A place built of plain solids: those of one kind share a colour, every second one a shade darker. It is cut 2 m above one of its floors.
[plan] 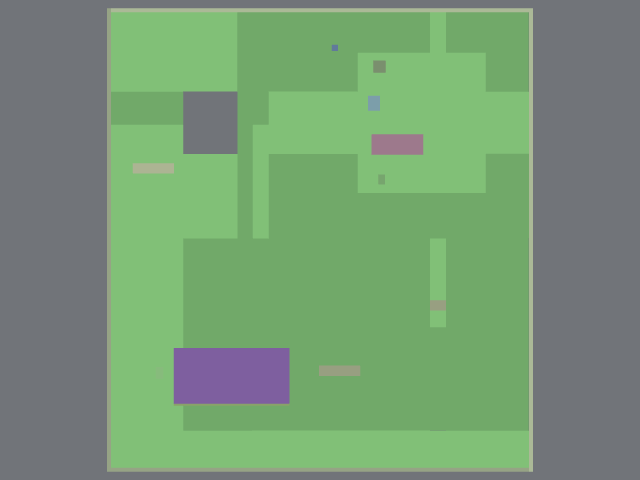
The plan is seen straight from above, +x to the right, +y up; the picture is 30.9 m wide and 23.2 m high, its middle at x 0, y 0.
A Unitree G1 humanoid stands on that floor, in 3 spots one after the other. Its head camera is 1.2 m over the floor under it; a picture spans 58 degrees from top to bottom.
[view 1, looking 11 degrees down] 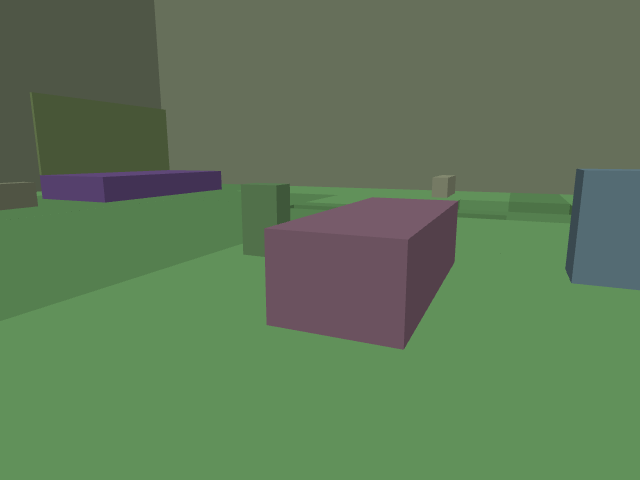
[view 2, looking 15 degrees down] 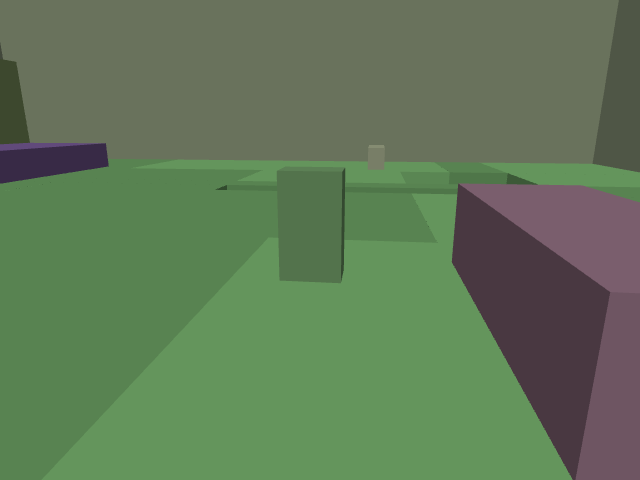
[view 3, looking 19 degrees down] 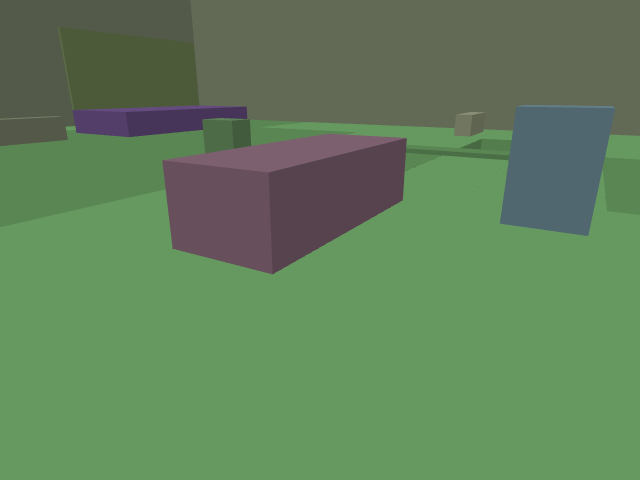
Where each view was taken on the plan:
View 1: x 7.53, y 5.67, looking -156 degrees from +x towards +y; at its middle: panel_stack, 2.83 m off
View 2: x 6.31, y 3.39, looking -173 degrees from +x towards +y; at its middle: toolbox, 3.30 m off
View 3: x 7.18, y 6.81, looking -149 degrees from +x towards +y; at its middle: panel_stack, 3.49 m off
